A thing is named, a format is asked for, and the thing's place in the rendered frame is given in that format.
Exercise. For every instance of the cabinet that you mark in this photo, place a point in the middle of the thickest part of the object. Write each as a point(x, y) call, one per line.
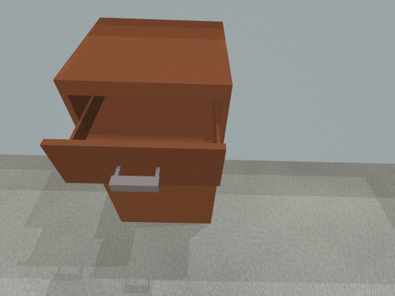
point(131, 57)

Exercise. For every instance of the handle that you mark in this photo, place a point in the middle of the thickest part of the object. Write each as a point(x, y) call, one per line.
point(135, 183)

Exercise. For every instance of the drawer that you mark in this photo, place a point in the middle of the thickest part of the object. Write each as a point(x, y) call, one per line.
point(181, 136)

